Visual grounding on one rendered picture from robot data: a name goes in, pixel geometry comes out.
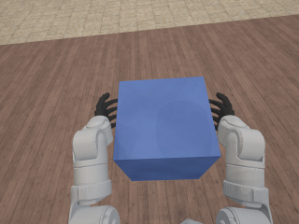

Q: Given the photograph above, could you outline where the carton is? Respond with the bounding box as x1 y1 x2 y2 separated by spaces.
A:
113 77 221 181

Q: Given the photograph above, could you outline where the left robot hand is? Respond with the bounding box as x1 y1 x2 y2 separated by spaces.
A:
94 92 118 129

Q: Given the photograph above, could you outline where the robot right forearm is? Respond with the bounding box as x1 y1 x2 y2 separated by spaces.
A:
217 115 274 224

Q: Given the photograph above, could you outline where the robot left forearm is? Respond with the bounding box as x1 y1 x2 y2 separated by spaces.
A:
68 115 114 224

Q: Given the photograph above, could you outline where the right robot hand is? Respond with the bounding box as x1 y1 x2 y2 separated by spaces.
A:
208 92 235 131

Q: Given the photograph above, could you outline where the robot right upper arm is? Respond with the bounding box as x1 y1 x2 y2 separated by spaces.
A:
216 206 271 224

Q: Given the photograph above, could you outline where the robot left upper arm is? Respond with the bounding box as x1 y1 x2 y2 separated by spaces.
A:
69 205 121 224

